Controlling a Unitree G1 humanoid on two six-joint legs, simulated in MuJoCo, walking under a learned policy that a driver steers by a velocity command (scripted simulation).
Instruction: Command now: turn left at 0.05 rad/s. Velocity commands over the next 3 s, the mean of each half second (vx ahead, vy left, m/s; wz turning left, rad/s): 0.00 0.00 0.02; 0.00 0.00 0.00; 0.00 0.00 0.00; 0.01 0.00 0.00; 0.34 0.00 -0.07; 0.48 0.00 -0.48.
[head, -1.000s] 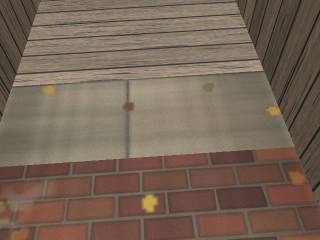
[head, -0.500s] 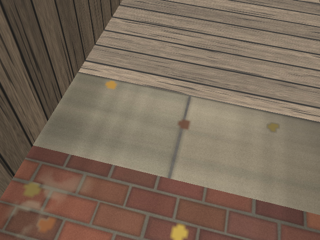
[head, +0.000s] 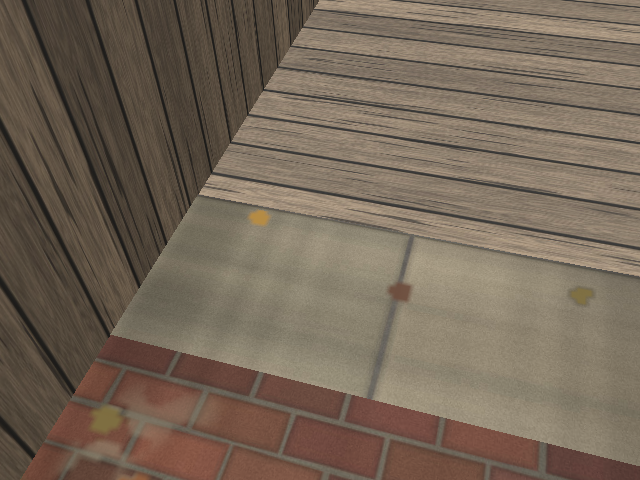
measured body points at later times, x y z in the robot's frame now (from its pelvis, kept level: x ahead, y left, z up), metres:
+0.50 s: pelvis +0.02 -0.01 +0.00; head +0.02 -0.02 +0.45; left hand +0.02 +0.21 -0.16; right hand +0.02 -0.24 -0.16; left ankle +0.06 +0.09 -0.74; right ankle -0.02 -0.11 -0.74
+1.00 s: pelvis +0.04 -0.02 +0.00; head +0.04 -0.03 +0.45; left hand +0.01 +0.19 -0.16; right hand +0.02 -0.24 -0.17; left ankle +0.06 +0.09 -0.74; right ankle -0.02 -0.11 -0.74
